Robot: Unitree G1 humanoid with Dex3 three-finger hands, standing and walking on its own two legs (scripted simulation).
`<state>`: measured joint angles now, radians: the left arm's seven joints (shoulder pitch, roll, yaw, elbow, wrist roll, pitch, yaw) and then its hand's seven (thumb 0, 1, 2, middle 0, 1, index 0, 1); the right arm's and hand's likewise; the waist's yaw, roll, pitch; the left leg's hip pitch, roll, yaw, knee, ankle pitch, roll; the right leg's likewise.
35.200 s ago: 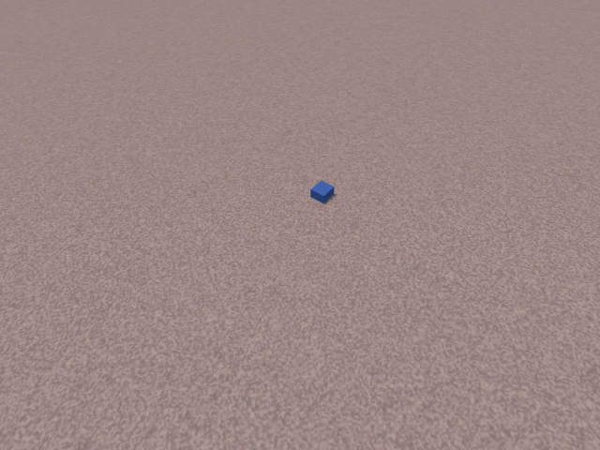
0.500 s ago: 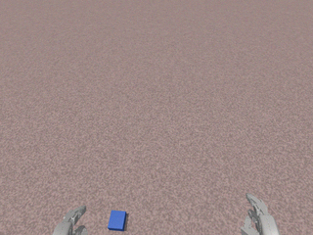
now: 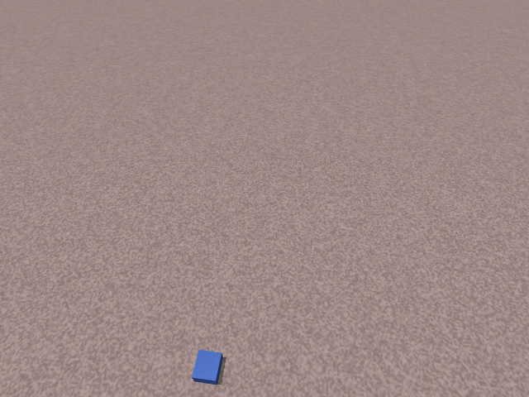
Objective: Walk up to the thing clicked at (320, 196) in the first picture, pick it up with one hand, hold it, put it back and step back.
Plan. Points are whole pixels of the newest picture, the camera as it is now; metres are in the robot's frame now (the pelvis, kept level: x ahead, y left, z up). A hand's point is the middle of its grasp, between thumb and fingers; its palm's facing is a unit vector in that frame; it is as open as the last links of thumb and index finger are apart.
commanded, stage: stand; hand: left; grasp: from above
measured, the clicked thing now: (208, 367) +0.39 +0.23 -0.73
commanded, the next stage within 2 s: none
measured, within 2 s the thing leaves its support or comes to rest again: neither
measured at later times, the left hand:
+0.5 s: hand out of the picture +0.03 +0.24 -0.14, palm faces +0.02 -0.94 -0.34, open 7.4 cm
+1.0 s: hand out of the picture +0.05 +0.23 -0.14, palm faces -0.01 -0.94 -0.33, open 7.4 cm
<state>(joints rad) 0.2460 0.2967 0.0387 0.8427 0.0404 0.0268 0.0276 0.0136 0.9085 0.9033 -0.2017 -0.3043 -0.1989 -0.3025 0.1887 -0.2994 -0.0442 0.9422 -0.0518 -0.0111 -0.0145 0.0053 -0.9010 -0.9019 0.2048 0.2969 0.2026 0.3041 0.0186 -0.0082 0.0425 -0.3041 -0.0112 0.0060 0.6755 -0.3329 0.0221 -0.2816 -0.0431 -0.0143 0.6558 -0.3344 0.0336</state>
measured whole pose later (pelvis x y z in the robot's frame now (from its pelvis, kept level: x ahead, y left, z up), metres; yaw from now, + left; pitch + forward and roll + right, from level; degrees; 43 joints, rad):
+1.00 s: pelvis -0.01 -0.02 +0.02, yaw -1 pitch -4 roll +0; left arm 0.15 0.31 0.02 1.14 0.02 -0.01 0.01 0.01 0.91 0.90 -0.20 -0.30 -0.20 -0.30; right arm 0.14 -0.32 -0.02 1.15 -0.02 0.00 -0.01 0.00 -0.90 -0.90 0.20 0.30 0.20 0.30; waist 0.00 0.01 0.06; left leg -0.13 0.01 0.01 0.36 -0.17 0.00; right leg -0.12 -0.02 -0.02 0.36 -0.17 0.01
